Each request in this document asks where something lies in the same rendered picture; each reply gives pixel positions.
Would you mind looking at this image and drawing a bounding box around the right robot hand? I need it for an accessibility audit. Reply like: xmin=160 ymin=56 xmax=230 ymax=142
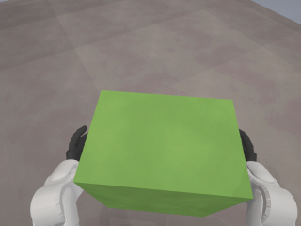
xmin=239 ymin=129 xmax=257 ymax=162

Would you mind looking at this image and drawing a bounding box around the left robot hand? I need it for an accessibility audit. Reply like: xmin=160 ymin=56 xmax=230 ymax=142
xmin=66 ymin=125 xmax=88 ymax=162

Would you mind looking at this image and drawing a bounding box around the carton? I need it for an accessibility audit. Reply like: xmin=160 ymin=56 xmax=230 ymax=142
xmin=73 ymin=90 xmax=254 ymax=217

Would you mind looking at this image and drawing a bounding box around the left robot forearm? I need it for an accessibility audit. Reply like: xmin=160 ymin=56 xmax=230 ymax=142
xmin=30 ymin=159 xmax=84 ymax=226

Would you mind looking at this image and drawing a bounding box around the right robot forearm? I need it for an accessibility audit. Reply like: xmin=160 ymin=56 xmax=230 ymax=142
xmin=246 ymin=161 xmax=298 ymax=226

